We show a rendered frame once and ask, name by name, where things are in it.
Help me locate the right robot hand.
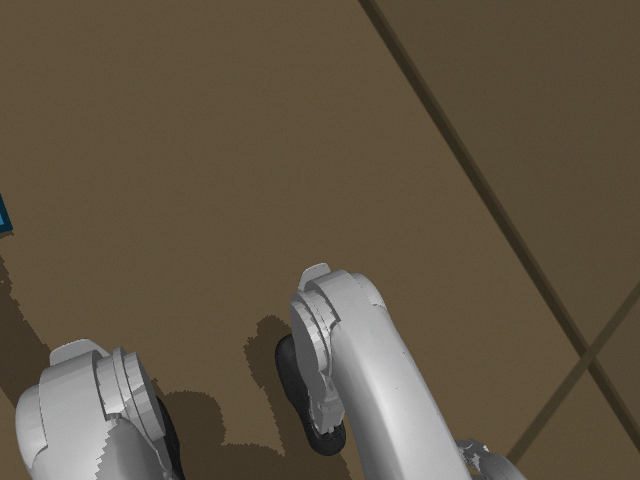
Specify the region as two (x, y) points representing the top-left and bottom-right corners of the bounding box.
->
(455, 438), (527, 480)

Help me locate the small box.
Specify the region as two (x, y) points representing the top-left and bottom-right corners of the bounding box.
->
(0, 194), (13, 233)

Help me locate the right robot foot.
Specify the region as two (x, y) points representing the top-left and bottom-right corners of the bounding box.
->
(275, 334), (346, 456)

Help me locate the left robot foot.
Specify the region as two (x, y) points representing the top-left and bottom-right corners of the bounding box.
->
(156, 396), (186, 480)

